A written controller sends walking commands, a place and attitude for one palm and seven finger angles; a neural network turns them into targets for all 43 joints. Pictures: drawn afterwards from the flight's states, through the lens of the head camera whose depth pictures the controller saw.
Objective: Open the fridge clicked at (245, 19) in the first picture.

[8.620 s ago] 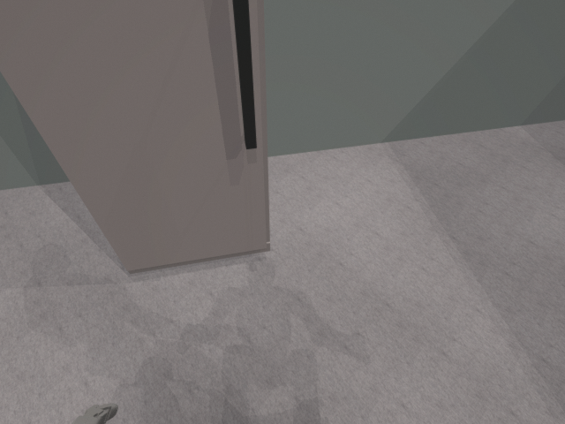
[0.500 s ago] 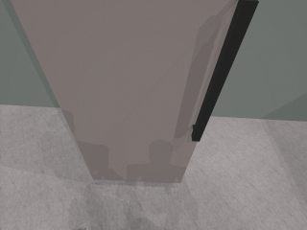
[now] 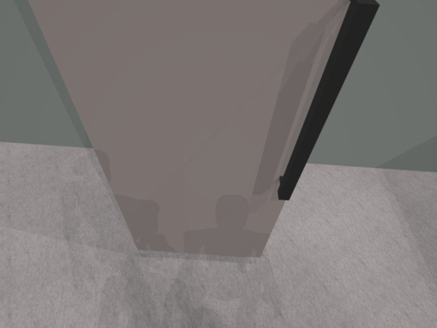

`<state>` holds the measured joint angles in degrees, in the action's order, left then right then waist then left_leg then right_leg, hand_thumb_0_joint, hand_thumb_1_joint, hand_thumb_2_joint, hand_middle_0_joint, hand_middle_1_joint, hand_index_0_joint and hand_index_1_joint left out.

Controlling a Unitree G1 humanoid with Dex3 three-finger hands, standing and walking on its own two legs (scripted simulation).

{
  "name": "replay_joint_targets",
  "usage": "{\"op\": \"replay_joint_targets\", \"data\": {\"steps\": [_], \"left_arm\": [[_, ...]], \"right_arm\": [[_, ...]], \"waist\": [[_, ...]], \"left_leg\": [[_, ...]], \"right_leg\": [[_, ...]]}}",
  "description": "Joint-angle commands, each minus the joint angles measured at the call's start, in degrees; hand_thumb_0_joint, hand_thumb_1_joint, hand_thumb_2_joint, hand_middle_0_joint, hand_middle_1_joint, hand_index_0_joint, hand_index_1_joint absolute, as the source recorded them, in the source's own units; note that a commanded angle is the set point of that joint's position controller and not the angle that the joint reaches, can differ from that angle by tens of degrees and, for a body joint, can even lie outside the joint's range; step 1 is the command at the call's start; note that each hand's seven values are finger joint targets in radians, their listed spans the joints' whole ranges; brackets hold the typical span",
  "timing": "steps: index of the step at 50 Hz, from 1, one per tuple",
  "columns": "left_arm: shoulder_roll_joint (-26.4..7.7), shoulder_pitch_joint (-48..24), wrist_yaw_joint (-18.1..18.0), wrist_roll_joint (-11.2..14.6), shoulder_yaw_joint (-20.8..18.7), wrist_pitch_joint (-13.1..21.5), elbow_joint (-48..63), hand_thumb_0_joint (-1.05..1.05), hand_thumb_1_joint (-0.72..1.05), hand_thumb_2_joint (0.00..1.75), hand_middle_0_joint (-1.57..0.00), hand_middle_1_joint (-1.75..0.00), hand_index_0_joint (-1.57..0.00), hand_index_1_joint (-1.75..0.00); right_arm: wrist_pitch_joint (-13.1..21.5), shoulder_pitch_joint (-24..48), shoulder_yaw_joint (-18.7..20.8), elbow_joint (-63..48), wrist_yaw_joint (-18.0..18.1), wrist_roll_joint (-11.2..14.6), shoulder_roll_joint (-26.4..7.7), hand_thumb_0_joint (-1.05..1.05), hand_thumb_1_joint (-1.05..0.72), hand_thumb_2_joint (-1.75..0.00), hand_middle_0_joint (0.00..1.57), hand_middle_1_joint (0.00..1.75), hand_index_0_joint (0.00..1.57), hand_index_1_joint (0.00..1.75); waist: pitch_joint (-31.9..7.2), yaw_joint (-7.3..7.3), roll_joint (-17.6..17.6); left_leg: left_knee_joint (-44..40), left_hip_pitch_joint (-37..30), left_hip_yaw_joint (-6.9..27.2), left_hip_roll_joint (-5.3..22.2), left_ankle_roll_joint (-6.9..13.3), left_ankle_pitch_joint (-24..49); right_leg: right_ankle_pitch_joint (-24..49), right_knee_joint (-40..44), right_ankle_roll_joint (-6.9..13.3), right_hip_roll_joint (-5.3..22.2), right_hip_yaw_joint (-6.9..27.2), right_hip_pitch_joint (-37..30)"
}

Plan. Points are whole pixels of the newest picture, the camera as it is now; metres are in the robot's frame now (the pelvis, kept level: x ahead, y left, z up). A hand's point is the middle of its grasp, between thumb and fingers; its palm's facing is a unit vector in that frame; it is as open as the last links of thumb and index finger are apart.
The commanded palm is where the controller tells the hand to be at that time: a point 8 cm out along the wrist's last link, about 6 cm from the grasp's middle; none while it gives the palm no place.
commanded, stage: come to a stop and stand still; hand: right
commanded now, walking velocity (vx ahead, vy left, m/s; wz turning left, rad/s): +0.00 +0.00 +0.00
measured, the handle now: (308, 122) +0.49 -0.14 +0.13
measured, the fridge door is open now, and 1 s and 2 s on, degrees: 0 0 0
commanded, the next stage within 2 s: look again from close up in 0.62 s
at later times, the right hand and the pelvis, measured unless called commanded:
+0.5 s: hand out of the picture +0.03 -0.17 -0.17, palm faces +0.01 +0.98 -0.21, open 7.3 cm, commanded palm none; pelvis +0.03 +0.01 +0.00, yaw +0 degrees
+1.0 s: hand out of the picture +0.05 -0.17 -0.17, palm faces +0.02 +0.97 -0.23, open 7.3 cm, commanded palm none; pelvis +0.03 +0.01 +0.00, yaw +0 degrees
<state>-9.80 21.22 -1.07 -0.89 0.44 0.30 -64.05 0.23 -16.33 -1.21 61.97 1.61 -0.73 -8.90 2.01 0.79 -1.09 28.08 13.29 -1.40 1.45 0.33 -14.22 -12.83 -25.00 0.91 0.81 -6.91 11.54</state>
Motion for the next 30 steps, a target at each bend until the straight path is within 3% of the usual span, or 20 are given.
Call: {"op": "replay_joint_targets", "data": {"steps": [1, 8, 14, 17, 30], "left_arm": [[-3.83, 1.29, -0.20, 0.13, -0.70, 1.76, 1.40, 0.00, 0.90, 0.90, -0.20, -0.30, -0.20, -0.30], [-2.97, 1.15, -0.54, 0.23, -0.80, 1.80, 0.17, 0.00, 0.90, 0.90, -0.20, -0.30, -0.20, -0.30], [-2.64, -0.05, -0.69, 0.28, -1.14, 1.76, 0.12, 0.00, 0.90, 0.90, -0.20, -0.30, -0.20, -0.30], [-3.06, -0.93, -0.74, 0.27, -1.08, 1.62, 0.10, 0.00, 0.90, 0.90, -0.20, -0.30, -0.20, -0.30], [-5.10, -3.75, -0.77, 0.13, -1.36, 1.75, 0.66, 0.00, 0.90, 0.90, -0.20, -0.30, -0.20, -0.30]], "right_arm": [[1.46, -2.47, 1.41, -0.99, 0.51, 0.20, -6.21, 0.00, -0.90, -0.90, 0.20, 0.30, 0.20, 0.30], [1.59, -2.79, 1.39, 0.34, 0.68, 0.17, -5.64, 0.00, -0.90, -0.90, 0.20, 0.30, 0.20, 0.30], [1.73, -2.82, 1.54, 0.62, 0.81, -0.13, -5.53, 0.00, -0.90, -0.90, 0.20, 0.30, 0.20, 0.30], [1.67, -2.38, 1.55, 0.59, 0.79, -0.08, -5.79, 0.00, -0.90, -0.90, 0.20, 0.30, 0.20, 0.30], [1.97, -1.45, 1.97, 0.17, 0.59, -0.13, -7.49, 0.00, -0.90, -0.90, 0.20, 0.30, 0.20, 0.30]], "waist": [[1.17, -0.82, 1.43], [0.69, -0.74, 0.71], [1.19, -0.65, 2.07], [2.28, -0.56, 2.23], [0.21, -0.74, 1.41]], "left_leg": [[-5.99, 0.25, 4.97, 4.67, 2.21, 1.55], [-5.41, -0.30, 4.73, 4.77, 2.16, 6.59], [-5.25, -0.08, 4.77, 4.64, 2.01, 10.18], [-5.63, 0.31, 4.82, 4.89, 1.97, 10.33], [-6.04, -1.87, 4.72, 5.27, 2.02, 14.72]], "right_leg": [[0.85, 5.83, 0.65, 5.72, 6.44, 0.97], [4.35, 4.77, 0.48, 5.94, 5.69, -0.85], [6.66, 4.24, 0.52, 6.23, 5.35, -2.32], [6.44, 4.52, 0.36, 6.11, 5.46, -2.22], [9.29, 4.52, 0.20, 6.19, 5.43, -4.45]]}}
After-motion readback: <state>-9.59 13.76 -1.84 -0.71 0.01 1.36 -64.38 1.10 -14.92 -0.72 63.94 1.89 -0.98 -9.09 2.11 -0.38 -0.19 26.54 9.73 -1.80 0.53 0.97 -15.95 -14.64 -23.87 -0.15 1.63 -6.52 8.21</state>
